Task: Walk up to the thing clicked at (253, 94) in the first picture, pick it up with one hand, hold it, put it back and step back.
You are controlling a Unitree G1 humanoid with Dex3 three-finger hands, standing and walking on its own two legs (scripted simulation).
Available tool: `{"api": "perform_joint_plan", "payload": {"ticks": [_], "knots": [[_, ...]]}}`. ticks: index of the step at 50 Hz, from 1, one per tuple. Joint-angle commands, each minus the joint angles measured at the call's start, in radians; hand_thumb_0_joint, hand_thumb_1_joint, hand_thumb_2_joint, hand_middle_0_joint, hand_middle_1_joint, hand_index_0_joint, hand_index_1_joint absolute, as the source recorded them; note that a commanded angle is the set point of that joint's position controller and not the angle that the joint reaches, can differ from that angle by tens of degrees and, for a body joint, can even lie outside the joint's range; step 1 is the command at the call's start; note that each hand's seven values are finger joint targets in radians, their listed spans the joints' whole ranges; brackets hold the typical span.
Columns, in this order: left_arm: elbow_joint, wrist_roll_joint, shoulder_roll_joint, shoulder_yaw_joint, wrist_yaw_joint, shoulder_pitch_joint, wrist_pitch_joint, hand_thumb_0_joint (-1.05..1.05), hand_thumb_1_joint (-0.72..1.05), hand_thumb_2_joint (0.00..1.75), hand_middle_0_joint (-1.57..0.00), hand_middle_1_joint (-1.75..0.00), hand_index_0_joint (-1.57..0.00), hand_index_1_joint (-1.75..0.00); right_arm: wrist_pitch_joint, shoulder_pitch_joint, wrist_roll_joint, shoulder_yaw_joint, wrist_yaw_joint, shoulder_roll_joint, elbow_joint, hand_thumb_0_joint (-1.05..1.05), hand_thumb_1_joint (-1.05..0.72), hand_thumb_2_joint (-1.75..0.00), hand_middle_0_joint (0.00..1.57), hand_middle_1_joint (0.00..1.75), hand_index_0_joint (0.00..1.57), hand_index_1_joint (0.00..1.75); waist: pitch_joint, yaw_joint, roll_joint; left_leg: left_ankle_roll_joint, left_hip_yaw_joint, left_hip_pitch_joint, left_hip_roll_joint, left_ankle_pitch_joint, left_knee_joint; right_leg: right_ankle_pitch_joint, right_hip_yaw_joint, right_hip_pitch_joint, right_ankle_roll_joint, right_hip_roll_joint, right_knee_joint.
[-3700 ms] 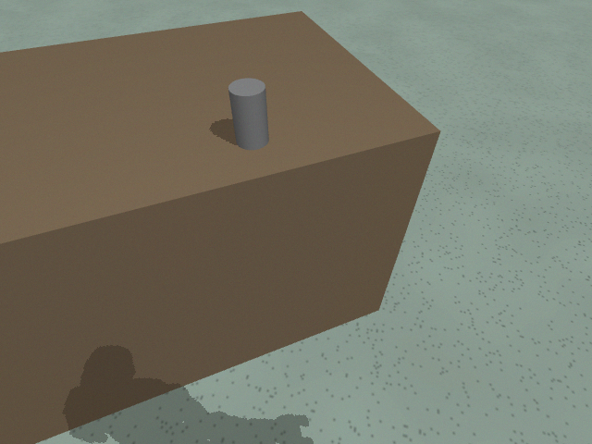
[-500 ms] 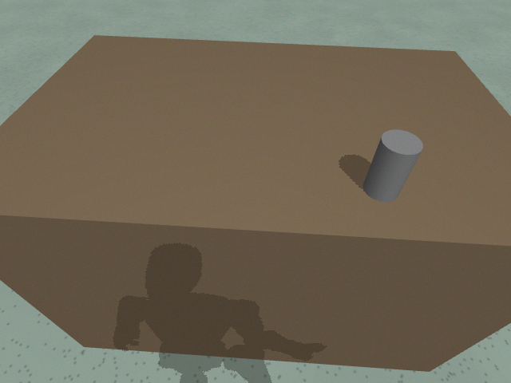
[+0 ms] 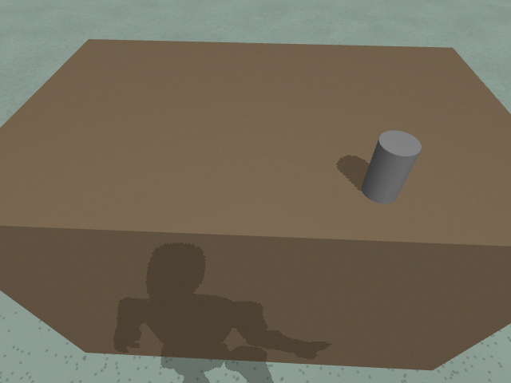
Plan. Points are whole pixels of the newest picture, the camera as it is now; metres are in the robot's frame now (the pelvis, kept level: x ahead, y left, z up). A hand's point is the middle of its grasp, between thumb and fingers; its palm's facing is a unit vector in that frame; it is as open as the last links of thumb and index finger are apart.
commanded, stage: walk up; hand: right
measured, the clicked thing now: (388, 168) +0.48 -0.22 +0.08
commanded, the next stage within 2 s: stand in 0.04 s
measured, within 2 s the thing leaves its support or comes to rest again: neither
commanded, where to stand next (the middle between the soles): +0.06 +0.01 m, yaw -2 degrees
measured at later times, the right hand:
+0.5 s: hand out of the picture +0.07 -0.26 -0.15, palm faces +0.00 +0.94 -0.34, open 7.3 cm
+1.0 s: hand out of the picture +0.06 -0.26 -0.16, palm faces -0.01 +0.94 -0.34, open 7.3 cm
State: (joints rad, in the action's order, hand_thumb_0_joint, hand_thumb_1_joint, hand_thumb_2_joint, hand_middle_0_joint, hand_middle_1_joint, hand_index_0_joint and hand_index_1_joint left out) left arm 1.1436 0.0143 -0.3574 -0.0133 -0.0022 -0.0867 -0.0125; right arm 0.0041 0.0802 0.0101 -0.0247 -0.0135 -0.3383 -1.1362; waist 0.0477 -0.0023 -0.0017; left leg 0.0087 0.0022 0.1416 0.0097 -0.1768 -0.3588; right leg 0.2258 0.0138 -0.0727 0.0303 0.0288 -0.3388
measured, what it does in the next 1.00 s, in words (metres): stands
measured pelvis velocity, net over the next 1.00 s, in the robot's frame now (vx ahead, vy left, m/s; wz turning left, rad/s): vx -0.01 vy -0.01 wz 0.00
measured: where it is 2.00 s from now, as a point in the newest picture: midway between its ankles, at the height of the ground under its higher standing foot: outside the picture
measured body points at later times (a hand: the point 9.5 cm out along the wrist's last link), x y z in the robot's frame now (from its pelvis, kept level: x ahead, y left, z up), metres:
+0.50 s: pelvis -0.01 +0.00 +0.00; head +0.00 +0.00 +0.45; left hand +0.07 +0.30 -0.13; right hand +0.07 -0.31 -0.13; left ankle +0.01 +0.12 -0.75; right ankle -0.02 -0.14 -0.75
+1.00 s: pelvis -0.01 -0.01 +0.00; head +0.00 -0.01 +0.45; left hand +0.06 +0.30 -0.13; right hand +0.07 -0.31 -0.13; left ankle +0.01 +0.12 -0.75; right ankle -0.02 -0.14 -0.75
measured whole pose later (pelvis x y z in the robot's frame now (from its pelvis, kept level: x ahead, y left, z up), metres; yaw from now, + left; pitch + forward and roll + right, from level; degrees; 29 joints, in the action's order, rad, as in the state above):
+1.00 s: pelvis -0.01 -0.01 +0.00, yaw +0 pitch -2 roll +0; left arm 1.11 0.01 -0.36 0.00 0.00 -0.13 -0.01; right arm 0.01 0.10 0.01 -0.01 -0.01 -0.35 -1.15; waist 0.06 0.00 0.01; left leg 0.02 0.01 0.14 0.02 -0.15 -0.33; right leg 0.21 0.01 -0.08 0.02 0.02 -0.33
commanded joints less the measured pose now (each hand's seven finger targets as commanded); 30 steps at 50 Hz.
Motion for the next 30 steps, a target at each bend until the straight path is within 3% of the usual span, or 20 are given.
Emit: {"api": "perform_joint_plan", "payload": {"ticks": [1, 2, 4, 8, 12, 22, 30], "knots": [[-0.066, 0.0, -0.215, -0.036, -0.011, 0.041, -0.027, 0.0, 0.9, 0.9, -0.2, -0.3, -0.2, -0.3, 0.018, -0.057, 0.001, -0.037, 0.015, -0.217, 0.071, 0.0, -0.9, -0.9, 0.2, 0.3, 0.2, 0.3, -0.089, -0.002, 0.001, -0.032, 0.073, -0.058, 0.097, 0.153, 0.041, -0.173, 0.057, -0.031, -0.041, 0.086, 0.058], [-0.069, -0.007, -0.211, -0.029, -0.012, 0.051, -0.023, 0.0, 0.9, 0.9, -0.2, -0.3, -0.2, -0.3, 0.021, -0.059, -0.003, -0.029, 0.017, -0.207, 0.068, 0.0, -0.9, -0.9, 0.2, 0.3, 0.2, 0.3, -0.056, -0.006, 0.028, -0.023, 0.096, -0.044, 0.117, 0.219, 0.06, -0.196, 0.06, -0.044, -0.04, 0.096, 0.053], [-0.071, -0.007, -0.204, -0.029, -0.013, 0.038, -0.021, 0.0, 0.9, 0.9, -0.2, -0.3, -0.2, -0.3, 0.025, -0.063, -0.004, -0.033, 0.019, -0.222, 0.066, 0.0, -0.9, -0.9, 0.2, 0.3, 0.2, 0.3, -0.093, -0.001, 0.006, -0.024, 0.092, -0.081, 0.125, 0.279, 0.046, -0.234, 0.055, -0.029, -0.04, 0.097, 0.045], [-0.068, -0.009, -0.206, -0.027, -0.012, 0.02, -0.021, 0.0, 0.9, 0.9, -0.2, -0.3, -0.2, -0.3, 0.026, -0.056, -0.005, -0.028, 0.019, -0.217, 0.059, 0.0, -0.9, -0.9, 0.2, 0.3, 0.2, 0.3, -0.114, -0.001, -0.009, -0.024, 0.085, -0.085, 0.124, 0.292, 0.046, -0.26, 0.056, 0.005, -0.038, 0.103, 0.045], [-0.073, -0.006, -0.207, -0.025, -0.008, 0.027, -0.016, 0.0, 0.9, 0.9, -0.2, -0.3, -0.2, -0.3, 0.023, -0.061, -0.005, -0.024, 0.019, -0.218, 0.054, 0.0, -0.9, -0.9, 0.2, 0.3, 0.2, 0.3, -0.08, -0.001, -0.021, -0.017, 0.083, -0.061, 0.114, 0.176, 0.073, -0.149, 0.062, -0.024, -0.041, 0.097, 0.068], [-0.077, -0.003, -0.213, -0.024, -0.007, 0.011, -0.018, 0.0, 0.9, 0.9, -0.2, -0.3, -0.2, -0.3, 0.023, -0.05, -0.004, -0.024, 0.016, -0.218, 0.053, 0.0, -0.9, -0.9, 0.2, 0.3, 0.2, 0.3, -0.073, -0.004, 0.012, -0.02, 0.088, -0.068, 0.117, 0.154, 0.07, -0.128, 0.065, -0.045, -0.044, 0.1, 0.08], [-0.08, -0.006, -0.211, -0.025, -0.004, 0.002, -0.015, 0.0, 0.9, 0.9, -0.2, -0.3, -0.2, -0.3, 0.023, -0.038, -0.003, -0.022, 0.016, -0.223, 0.048, 0.0, -0.9, -0.9, 0.2, 0.3, 0.2, 0.3, -0.043, -0.002, -0.014, -0.017, 0.092, -0.039, 0.109, 0.072, 0.089, -0.067, 0.073, -0.062, -0.048, 0.095, 0.086]]}}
